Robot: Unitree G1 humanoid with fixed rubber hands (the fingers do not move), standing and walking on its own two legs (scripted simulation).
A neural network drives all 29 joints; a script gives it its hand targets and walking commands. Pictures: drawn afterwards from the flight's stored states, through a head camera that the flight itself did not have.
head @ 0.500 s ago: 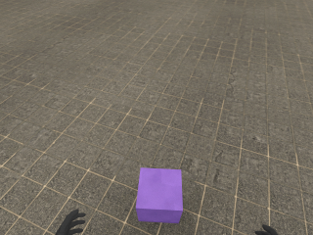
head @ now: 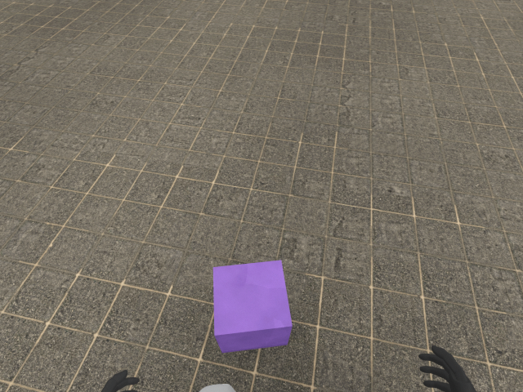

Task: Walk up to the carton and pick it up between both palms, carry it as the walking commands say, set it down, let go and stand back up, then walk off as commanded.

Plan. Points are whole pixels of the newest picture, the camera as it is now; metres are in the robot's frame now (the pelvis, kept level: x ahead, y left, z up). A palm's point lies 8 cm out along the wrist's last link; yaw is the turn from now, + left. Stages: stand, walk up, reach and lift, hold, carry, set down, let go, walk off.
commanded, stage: walk off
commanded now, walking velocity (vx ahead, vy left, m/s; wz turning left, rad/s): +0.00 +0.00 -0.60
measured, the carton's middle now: (251, 307) +0.45 +0.06 -0.65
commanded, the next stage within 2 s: none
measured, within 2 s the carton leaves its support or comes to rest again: neither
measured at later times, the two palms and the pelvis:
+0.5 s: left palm (108, 376) +0.17 +0.27 -0.11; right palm out of the picture +0.01 -0.24 -0.10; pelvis -0.02 +0.05 -0.01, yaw -19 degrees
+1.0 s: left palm (125, 352) +0.20 +0.25 -0.11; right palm out of the picture -0.05 -0.22 -0.09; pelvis -0.03 +0.08 -0.01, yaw -32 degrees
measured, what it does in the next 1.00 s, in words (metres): steps on the spot, turning right: left foot, then right foot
